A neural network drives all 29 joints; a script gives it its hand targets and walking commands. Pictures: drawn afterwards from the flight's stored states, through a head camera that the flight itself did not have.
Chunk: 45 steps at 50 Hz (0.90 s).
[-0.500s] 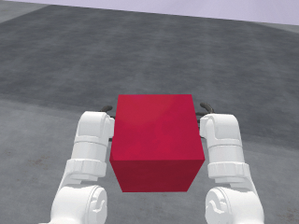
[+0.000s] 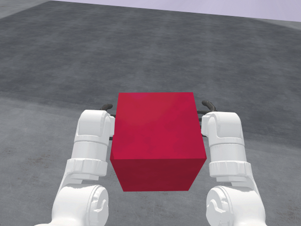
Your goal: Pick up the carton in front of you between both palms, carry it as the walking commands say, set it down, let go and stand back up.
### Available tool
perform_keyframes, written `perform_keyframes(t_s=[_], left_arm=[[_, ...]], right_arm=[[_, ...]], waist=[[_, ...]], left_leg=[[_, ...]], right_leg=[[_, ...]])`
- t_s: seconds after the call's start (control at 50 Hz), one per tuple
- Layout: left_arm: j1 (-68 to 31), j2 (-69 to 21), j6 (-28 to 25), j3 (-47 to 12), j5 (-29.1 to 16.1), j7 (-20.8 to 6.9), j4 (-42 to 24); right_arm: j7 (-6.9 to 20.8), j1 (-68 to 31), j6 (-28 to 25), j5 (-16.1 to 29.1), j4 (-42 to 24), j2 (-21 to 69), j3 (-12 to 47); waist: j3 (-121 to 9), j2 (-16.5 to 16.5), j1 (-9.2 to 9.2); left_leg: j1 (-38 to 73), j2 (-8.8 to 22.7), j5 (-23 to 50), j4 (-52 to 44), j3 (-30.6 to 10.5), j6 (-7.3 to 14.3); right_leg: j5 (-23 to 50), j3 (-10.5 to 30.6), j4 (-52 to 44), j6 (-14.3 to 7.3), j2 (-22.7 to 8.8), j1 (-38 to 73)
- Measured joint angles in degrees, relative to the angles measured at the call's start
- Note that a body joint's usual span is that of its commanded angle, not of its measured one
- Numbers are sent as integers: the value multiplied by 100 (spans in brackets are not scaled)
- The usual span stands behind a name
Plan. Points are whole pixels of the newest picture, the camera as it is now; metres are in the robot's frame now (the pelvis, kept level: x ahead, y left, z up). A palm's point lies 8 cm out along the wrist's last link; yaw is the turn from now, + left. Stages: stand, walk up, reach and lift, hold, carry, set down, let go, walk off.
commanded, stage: carry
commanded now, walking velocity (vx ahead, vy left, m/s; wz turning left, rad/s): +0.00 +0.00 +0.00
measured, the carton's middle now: (155, 145) +0.37 +0.00 +0.03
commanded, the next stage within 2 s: none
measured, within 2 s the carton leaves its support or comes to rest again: neither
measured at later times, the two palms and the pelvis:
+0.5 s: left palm (101, 124) +0.35 +0.14 +0.13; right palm (210, 122) +0.36 -0.14 +0.14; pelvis +0.00 +0.00 +0.00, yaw +0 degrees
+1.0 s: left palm (106, 116) +0.38 +0.14 +0.13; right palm (212, 117) +0.38 -0.15 +0.14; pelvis +0.03 -0.01 +0.00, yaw +0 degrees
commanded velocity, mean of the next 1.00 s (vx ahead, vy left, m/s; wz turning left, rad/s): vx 0.11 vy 0.00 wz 0.00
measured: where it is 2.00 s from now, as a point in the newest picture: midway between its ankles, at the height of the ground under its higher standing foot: (154, 199)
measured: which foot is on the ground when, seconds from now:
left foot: down 0.00-1.00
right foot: down 0.00-1.00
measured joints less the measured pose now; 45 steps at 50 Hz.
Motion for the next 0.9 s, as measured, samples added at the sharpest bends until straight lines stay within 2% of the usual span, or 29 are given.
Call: perform_keyframes(t_s=[0.84, 0.9], left_arm=[[-58, 0, 34, 33, 3, 41, 0], [15, 30, 41, 38, -15, 7, -11]], right_arm=[[-23, -55, 31, 10, 20, 0, -29], [-67, -18, 40, 1, 30, 51, -2]], waist=[[-4, -16, -7], [-79, 12, -28]], left_leg=[[19, 11, -49, -5, 48, 18], [49, 23, -127, 22, 55, 44]], right_leg=[[-54, -22, 12, 34, -42, 12], [-663, -49, 318, -56, -47, -60]])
